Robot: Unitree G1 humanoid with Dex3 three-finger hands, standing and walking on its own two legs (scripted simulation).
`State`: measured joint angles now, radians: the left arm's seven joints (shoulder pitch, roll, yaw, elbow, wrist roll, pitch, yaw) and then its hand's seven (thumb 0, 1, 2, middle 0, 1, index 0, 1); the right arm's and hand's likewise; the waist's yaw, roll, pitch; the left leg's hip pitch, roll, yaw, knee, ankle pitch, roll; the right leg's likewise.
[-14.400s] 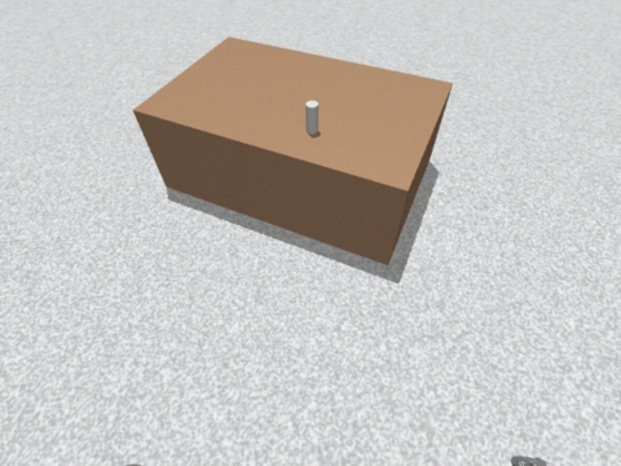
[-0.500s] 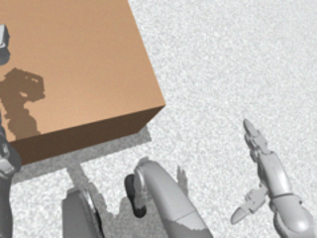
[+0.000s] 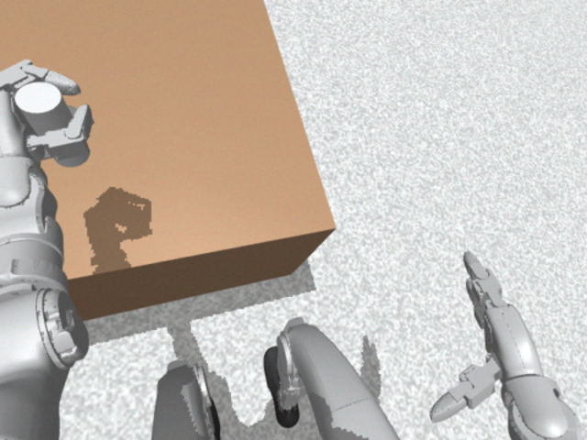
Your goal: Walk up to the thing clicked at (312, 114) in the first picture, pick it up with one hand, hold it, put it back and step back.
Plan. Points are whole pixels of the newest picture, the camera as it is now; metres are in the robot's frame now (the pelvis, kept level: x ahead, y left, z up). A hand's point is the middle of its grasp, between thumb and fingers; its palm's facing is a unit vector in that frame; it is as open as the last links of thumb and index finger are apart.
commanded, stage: lift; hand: left
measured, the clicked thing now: (57, 128) +0.54 +0.19 +0.00
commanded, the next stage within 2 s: hold in 1.36 s
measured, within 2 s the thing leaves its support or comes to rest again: neither
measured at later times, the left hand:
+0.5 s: hand (31, 168) +0.43 +0.18 +0.09, palm faces +0.06 -1.00 +0.00, open 5.7 cm
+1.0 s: hand (19, 208) +0.38 +0.18 +0.12, palm faces +0.07 -1.00 +0.00, open 5.7 cm
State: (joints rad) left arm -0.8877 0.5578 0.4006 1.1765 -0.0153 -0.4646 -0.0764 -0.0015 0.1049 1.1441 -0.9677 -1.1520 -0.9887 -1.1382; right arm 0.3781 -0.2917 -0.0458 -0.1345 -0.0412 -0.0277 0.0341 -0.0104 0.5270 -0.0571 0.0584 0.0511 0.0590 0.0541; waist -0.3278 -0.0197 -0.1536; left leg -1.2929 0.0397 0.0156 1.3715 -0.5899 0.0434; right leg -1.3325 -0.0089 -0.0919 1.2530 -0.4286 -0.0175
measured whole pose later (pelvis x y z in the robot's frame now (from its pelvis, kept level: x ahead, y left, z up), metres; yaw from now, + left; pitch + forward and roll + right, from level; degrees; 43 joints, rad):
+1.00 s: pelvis +0.02 +0.00 +0.08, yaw +2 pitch +12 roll +0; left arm -0.25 0.24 0.19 0.60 -0.18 -0.39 -0.14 0.00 0.11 1.14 -0.97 -1.15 -0.99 -1.14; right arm 0.44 -0.25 -0.07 0.09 0.02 -0.02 -0.02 -0.01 0.54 -0.05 0.05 0.05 0.06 0.05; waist -0.06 -0.03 -0.10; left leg -0.70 -0.01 0.05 0.97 -0.48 0.04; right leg -0.77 -0.03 -0.05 0.94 -0.38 -0.01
